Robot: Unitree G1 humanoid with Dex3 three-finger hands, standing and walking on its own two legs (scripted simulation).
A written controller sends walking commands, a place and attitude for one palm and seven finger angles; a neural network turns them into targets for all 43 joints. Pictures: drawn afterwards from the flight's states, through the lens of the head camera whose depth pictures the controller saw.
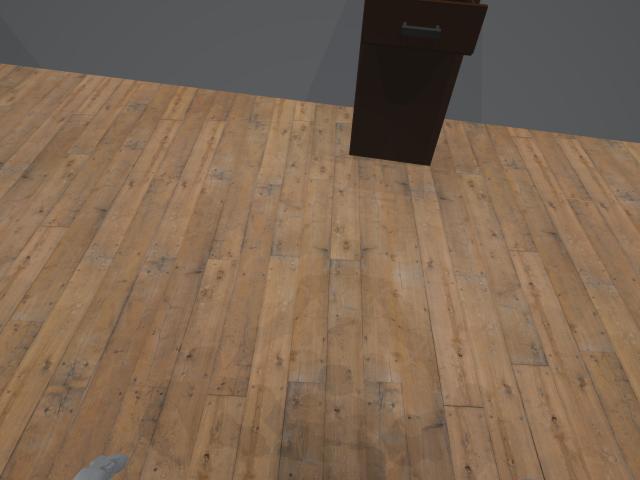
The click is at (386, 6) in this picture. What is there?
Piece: drawer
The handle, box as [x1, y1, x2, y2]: [401, 22, 440, 38]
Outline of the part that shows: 403,22 401,34 437,38 439,37 440,29 438,28 438,25 436,25 435,28 407,26 405,24 406,22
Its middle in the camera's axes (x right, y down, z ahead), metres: +0.31 -0.66 +1.22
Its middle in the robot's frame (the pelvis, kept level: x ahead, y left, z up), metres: +1.37 -0.24 +0.00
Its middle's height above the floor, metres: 0.77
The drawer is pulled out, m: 0.30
